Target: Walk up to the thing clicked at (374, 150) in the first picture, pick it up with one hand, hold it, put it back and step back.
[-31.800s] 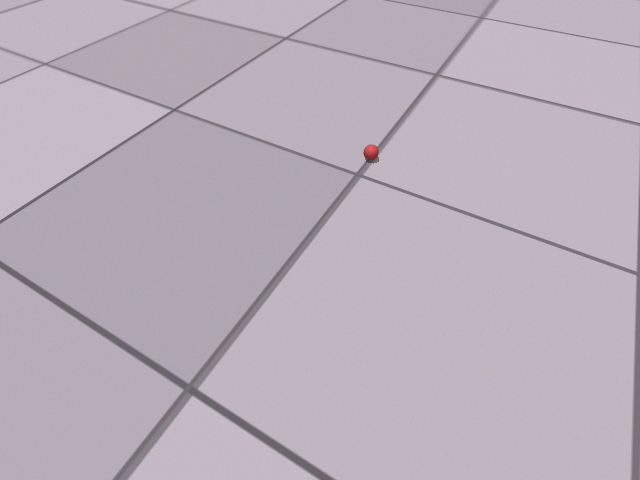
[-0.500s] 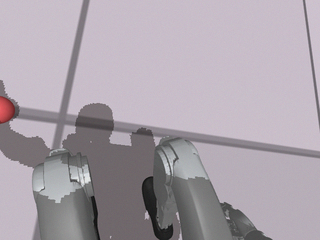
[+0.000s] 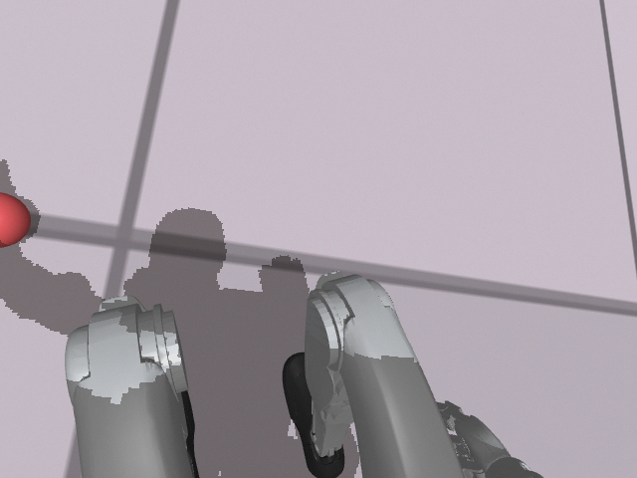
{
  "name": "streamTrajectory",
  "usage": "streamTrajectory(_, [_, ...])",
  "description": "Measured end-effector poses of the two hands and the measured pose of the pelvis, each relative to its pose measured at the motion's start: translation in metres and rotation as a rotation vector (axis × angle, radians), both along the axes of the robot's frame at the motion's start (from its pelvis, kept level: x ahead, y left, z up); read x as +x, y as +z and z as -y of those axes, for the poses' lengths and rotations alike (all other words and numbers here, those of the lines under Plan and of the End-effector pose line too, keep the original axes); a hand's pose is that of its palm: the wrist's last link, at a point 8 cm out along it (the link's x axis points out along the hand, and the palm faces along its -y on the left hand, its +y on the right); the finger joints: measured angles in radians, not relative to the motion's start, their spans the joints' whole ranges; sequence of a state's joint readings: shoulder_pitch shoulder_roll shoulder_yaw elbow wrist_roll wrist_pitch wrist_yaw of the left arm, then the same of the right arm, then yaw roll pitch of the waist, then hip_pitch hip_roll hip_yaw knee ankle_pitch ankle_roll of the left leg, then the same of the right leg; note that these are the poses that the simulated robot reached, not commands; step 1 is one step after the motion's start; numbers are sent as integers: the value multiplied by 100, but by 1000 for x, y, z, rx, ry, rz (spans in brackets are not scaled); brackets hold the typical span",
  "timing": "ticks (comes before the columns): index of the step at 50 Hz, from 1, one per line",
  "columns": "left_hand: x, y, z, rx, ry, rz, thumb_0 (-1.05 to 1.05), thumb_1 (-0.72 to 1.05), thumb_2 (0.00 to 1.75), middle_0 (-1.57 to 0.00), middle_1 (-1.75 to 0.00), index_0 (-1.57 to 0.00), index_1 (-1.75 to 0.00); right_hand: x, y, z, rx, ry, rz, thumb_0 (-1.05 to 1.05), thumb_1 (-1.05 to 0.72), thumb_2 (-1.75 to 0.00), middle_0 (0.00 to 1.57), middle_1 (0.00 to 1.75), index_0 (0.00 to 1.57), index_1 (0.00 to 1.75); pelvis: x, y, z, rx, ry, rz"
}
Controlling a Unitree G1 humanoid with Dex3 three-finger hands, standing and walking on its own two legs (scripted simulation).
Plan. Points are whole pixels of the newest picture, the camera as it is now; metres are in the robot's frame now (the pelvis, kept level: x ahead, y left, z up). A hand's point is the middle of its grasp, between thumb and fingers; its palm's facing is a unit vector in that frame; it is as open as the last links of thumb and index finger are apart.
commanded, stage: rise first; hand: left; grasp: from above
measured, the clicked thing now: out of the picture +0.44 +0.38 -0.28
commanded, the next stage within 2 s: approach in 1.04 s
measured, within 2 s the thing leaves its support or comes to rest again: neither
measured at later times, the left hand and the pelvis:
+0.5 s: hand out of the picture +0.40 +0.40 -0.17, palm faces -0.43 -0.15 -0.89, open 14.1 cm; pelvis +0.00 +0.00 +0.00, yaw +0 degrees
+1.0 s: hand out of the picture +0.40 +0.40 -0.17, palm faces -0.43 -0.15 -0.89, open 14.1 cm; pelvis +0.00 +0.00 +0.00, yaw +0 degrees
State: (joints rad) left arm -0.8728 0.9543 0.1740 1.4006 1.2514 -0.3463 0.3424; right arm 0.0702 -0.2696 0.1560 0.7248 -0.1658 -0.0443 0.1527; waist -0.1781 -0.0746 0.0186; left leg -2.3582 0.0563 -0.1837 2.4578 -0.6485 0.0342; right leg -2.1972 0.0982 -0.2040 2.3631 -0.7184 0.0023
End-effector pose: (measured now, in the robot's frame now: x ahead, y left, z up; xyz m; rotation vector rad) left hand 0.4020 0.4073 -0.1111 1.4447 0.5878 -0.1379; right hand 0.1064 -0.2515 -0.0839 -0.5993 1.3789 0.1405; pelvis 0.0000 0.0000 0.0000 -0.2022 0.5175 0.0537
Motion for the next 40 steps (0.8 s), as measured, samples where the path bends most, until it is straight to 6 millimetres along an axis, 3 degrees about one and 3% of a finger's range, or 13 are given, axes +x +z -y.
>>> streamTrajectory(40, [0,1,0,9,1,-3,0,-54,101,-8,-104,-8,-103,-3,2,-1,2,-3,6,0,-90,-90,20,30,20,30,0,1,0,0,1,-1])
